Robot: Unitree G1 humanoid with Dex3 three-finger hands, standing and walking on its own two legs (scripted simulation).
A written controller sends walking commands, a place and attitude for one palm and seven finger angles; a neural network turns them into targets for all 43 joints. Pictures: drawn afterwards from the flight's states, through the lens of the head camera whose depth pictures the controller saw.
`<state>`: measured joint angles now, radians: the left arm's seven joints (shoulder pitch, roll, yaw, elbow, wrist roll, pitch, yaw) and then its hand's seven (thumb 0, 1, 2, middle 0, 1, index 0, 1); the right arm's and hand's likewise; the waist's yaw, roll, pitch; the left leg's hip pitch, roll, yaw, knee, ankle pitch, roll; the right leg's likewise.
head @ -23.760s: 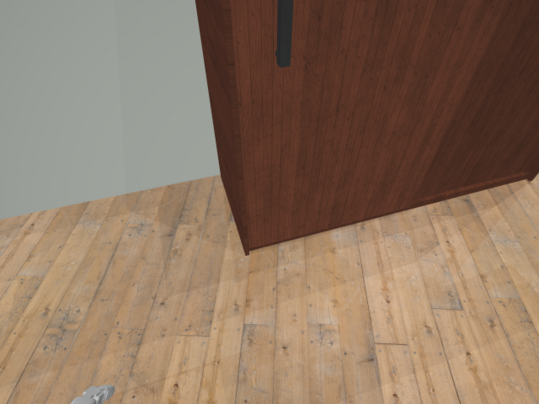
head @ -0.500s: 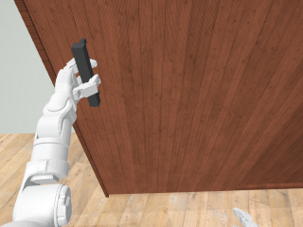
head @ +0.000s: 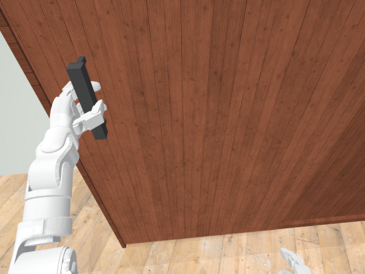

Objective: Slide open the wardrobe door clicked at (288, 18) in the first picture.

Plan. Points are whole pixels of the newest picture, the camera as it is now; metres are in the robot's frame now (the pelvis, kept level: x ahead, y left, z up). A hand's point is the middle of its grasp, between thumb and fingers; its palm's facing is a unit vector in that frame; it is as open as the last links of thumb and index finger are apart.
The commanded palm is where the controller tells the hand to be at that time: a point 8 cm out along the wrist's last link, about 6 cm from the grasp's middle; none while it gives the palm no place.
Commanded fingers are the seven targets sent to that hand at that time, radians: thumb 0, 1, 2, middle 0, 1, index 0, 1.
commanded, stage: tug the door sideways, standing still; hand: left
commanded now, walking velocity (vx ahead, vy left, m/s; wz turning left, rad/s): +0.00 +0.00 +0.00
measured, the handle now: (92, 99) +0.44 +0.21 +0.19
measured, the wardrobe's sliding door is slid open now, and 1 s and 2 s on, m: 0.00 0.00 0.07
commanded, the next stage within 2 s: step sideways, sliding the door along in 0.88 s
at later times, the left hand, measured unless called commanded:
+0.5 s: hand (100, 113) +0.39 +0.18 +0.19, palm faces +0.23 -0.97 -0.03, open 6.2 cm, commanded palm +0.36 +0.18 +0.20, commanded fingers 0.00 0.90 0.90 -0.45 -1.40 -0.45 -1.40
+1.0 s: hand (100, 113) +0.39 +0.18 +0.20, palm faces +0.22 -0.97 -0.04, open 6.3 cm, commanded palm +0.36 +0.21 +0.20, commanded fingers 0.00 0.90 0.90 -0.45 -1.40 -0.45 -1.40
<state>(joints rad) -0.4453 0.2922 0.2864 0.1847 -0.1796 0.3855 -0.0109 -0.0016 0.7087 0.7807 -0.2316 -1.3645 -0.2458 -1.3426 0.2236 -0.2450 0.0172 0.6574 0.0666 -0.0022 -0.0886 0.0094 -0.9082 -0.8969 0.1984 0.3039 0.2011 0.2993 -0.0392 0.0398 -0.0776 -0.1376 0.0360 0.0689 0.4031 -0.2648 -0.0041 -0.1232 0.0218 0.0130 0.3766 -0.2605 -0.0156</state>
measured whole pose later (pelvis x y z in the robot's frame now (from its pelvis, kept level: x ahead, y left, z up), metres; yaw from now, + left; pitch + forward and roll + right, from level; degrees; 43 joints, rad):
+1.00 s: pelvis -0.01 +0.01 +0.00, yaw +7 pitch +1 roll -1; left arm -0.65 0.14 0.08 0.29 -0.11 0.36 0.13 0.01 0.72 0.81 -0.27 -1.35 -0.22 -1.39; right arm 0.18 -0.20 0.02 0.76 0.03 -0.09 -0.06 0.01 -0.91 -0.90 0.20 0.30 0.20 0.30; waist 0.04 0.04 -0.03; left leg -0.19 -0.02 -0.07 0.44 -0.27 0.01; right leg -0.13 -0.02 -0.07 0.42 -0.28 0.00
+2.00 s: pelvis +0.06 -0.17 -0.02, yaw +15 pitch -3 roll -1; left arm -0.60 0.23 0.13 0.10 -0.10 0.06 0.18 -0.04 0.65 0.84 -0.46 -1.41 -0.14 -1.30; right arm 0.00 -0.22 0.00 0.58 0.06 -0.04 -0.03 0.01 -0.91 -0.90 0.20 0.30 0.20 0.30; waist 0.09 0.08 0.23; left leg -0.37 0.15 0.01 0.91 -0.52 -0.04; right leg -0.31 -0.09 -0.14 0.66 -0.28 0.01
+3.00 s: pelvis +0.10 -0.40 -0.02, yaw +6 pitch -3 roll -3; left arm -0.32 0.22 0.14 -0.14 -0.07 0.00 0.19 -0.03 0.67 0.83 -0.46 -1.41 -0.05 -1.24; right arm 0.08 -0.16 0.02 0.54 0.05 -0.04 0.01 0.01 -0.91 -0.90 0.20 0.30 0.20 0.30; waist 0.08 0.07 0.17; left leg -0.27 0.31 0.09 0.65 -0.32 -0.10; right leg -0.26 0.00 -0.06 0.52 -0.21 0.02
